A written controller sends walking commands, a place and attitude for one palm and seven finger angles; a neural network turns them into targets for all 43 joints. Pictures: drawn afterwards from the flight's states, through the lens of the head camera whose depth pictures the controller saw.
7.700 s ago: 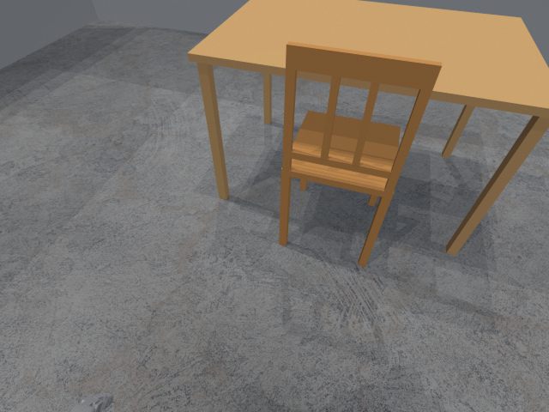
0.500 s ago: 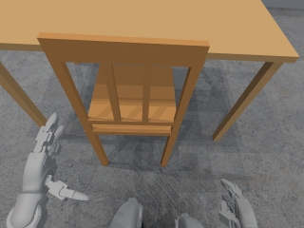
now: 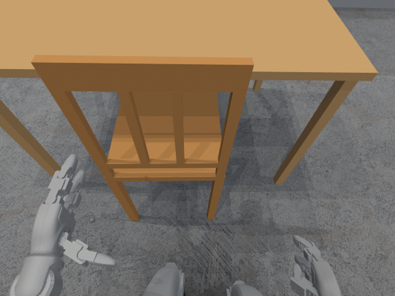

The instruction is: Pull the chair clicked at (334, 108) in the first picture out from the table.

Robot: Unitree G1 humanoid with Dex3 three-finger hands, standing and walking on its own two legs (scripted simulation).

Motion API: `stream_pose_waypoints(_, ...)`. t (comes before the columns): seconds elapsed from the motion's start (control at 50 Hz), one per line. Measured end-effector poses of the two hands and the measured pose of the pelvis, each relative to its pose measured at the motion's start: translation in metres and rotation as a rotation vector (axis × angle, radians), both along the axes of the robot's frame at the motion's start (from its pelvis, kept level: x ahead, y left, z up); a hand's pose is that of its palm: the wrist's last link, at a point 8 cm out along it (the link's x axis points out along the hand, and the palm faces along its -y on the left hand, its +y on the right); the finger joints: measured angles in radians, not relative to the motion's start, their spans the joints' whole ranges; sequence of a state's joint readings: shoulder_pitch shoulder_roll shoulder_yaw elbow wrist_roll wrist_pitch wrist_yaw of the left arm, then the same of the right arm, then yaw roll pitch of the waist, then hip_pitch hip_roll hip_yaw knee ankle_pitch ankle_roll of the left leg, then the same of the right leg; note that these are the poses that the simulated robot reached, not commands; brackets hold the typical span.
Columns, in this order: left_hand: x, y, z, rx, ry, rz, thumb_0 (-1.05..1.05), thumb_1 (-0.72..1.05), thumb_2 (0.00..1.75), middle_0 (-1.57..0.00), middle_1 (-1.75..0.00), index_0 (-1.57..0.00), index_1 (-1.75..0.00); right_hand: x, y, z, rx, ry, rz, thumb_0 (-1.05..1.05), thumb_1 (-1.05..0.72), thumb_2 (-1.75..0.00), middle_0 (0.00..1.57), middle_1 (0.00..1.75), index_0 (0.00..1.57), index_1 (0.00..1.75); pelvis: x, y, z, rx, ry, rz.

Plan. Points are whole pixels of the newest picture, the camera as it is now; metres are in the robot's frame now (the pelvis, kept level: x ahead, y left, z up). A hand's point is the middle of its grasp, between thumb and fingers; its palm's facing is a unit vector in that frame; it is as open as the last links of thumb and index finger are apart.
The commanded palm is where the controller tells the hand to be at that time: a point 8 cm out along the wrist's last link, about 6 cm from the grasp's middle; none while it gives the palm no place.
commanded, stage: aim the fingers beside a spindle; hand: left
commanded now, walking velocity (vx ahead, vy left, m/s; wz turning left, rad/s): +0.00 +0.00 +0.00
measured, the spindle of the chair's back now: (136, 131) +0.48 +0.18 -0.01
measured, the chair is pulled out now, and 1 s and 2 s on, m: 0.00 0.00 0.00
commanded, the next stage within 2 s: none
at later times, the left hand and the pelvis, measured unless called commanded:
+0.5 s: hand (107, 207) +0.27 +0.19 +0.03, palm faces +0.06 -1.00 -0.06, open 16.9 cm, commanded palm +0.25 +0.25 +0.03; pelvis +0.00 -0.02 -0.01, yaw +0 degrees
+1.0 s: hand (122, 203) +0.29 +0.17 +0.01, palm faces +0.05 -1.00 -0.04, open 17.0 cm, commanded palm +0.27 +0.22 +0.01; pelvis -0.01 -0.01 -0.02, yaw -1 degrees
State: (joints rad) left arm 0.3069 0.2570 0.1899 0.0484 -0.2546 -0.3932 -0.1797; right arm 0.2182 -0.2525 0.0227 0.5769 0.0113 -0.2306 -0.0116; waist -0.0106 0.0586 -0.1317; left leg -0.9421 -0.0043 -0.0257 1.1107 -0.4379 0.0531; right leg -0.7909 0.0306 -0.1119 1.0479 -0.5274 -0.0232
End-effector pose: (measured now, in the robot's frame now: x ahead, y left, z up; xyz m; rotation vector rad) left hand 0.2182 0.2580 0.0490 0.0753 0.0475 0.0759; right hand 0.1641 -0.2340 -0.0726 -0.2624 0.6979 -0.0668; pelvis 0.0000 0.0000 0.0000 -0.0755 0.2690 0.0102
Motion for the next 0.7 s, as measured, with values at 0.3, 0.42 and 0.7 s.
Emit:
stream_pose_waypoints(0.3, 0.011, -0.01, -0.011, -0.003, 0.012, 0.012, -0.01, -0.5, 0.3, -0.06, -0.08, -0.06, -0.08, 0.007, -0.021, -0.007, -0.004, 0.0, -0.004, 0.01, -0.9, -0.89, 0.21, 0.3, 0.2, 0.3, 0.002, -0.019, -0.004, 0.014, 0.009, -0.001)
stream_pose_waypoints(0.42, 0.025, -0.011, -0.013, -0.009, -0.007, 0.005, -0.01, -0.5, 0.3, -0.06, -0.08, -0.06, -0.08, -0.001, -0.032, -0.012, -0.015, 0.027, -0.023, 0.01, -0.9, -0.89, 0.21, 0.3, 0.2, 0.3, 0.002, -0.022, -0.006, 0.017, 0.018, -0.007)
stream_pose_waypoints(0.7, 0.033, -0.022, -0.023, -0.021, -0.014, -0.007, -0.01, -0.5, 0.3, -0.06, -0.08, -0.06, -0.08, -0.015, -0.033, -0.02, -0.015, 0.065, -0.043, 0.02, -0.9, -0.89, 0.21, 0.3, 0.2, 0.3, 0.0, -0.017, -0.01, 0.022, 0.033, -0.021)
